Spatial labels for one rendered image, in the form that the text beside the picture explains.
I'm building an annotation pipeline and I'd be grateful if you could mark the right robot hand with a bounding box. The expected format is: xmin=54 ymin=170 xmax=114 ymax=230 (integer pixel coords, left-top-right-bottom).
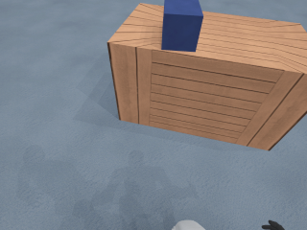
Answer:
xmin=261 ymin=220 xmax=285 ymax=230

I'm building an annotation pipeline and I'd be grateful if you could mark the carton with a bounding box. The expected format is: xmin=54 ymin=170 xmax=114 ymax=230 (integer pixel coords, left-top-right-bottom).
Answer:
xmin=161 ymin=0 xmax=203 ymax=53

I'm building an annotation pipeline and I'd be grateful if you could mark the robot right thigh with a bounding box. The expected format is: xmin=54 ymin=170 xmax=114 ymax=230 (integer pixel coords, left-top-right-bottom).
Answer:
xmin=172 ymin=219 xmax=205 ymax=230

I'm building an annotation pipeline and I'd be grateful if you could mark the pedestal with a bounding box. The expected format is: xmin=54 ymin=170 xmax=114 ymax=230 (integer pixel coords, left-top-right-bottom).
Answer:
xmin=106 ymin=3 xmax=307 ymax=151

